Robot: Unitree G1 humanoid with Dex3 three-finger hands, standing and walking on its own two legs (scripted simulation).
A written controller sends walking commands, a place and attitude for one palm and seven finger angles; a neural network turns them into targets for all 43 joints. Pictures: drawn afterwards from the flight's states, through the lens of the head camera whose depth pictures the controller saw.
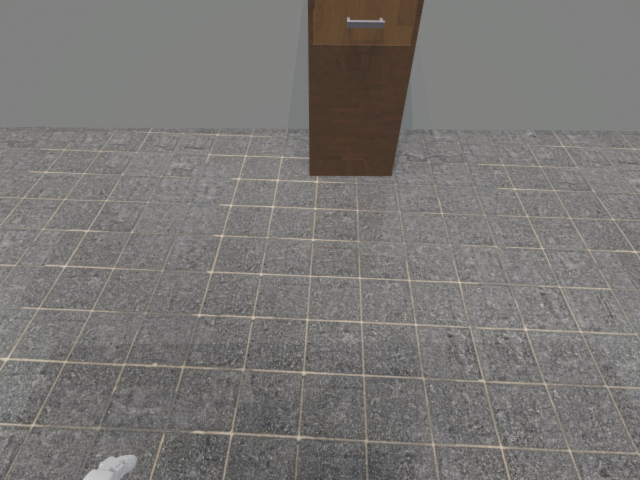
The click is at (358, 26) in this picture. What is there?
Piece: drawer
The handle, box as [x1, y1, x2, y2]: [347, 17, 384, 27]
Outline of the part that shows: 347,17 347,27 384,27 384,20 381,18 379,18 378,20 350,20 349,17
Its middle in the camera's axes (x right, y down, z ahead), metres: +0.16 -0.80 +1.43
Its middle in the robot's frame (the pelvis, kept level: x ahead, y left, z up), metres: +1.62 -0.10 -0.02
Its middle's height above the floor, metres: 0.74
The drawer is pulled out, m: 0.00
